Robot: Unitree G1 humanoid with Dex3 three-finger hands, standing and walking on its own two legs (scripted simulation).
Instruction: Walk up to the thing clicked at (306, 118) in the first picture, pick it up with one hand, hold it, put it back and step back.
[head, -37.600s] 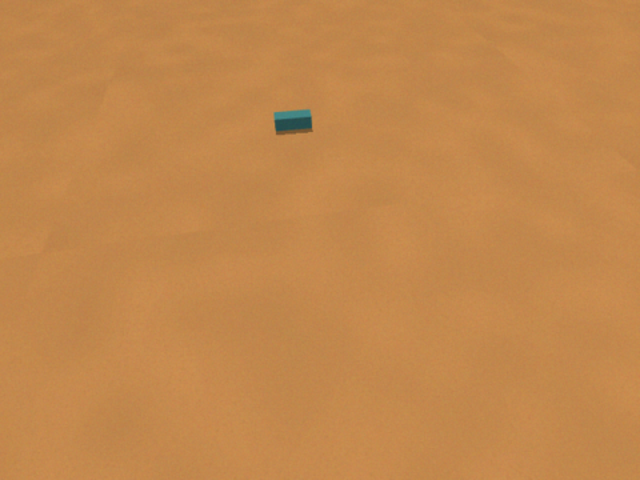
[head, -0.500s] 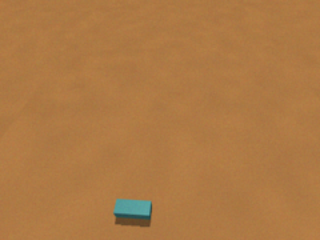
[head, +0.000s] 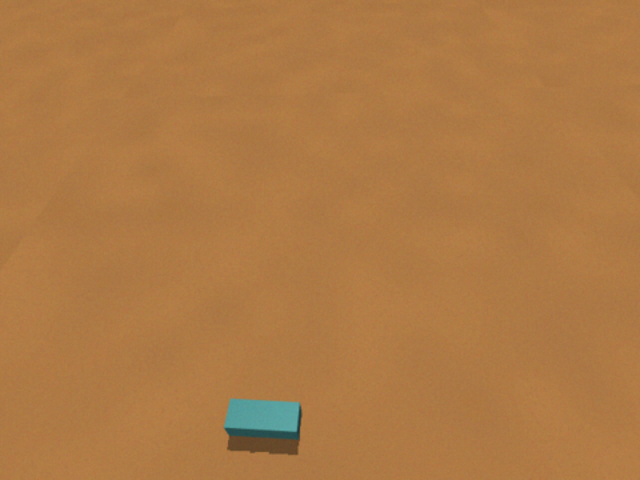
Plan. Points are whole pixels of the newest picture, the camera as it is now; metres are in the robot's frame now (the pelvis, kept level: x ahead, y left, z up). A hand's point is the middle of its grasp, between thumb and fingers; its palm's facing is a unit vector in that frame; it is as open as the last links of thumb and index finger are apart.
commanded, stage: stand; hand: left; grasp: from above
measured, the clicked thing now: (264, 419) +0.45 +0.23 -0.74
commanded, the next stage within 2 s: step back in 0.86 s
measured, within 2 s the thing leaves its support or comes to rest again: neither
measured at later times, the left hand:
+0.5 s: hand out of the picture +0.08 +0.25 -0.16, palm faces +0.01 -0.94 -0.34, open 7.4 cm
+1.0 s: hand out of the picture +0.08 +0.26 -0.16, palm faces +0.02 -0.93 -0.37, open 7.4 cm
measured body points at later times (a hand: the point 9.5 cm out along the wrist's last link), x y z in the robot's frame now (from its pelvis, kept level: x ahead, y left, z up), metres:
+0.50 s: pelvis +0.01 +0.00 +0.00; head +0.02 -0.01 +0.45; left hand +0.08 +0.30 -0.13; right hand +0.08 -0.30 -0.14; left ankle +0.00 +0.14 -0.75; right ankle +0.00 -0.13 -0.75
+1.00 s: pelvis -0.02 +0.00 -0.01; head +0.03 +0.00 +0.44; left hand +0.08 +0.31 -0.13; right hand +0.07 -0.31 -0.14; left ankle +0.00 +0.14 -0.74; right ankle +0.00 -0.13 -0.75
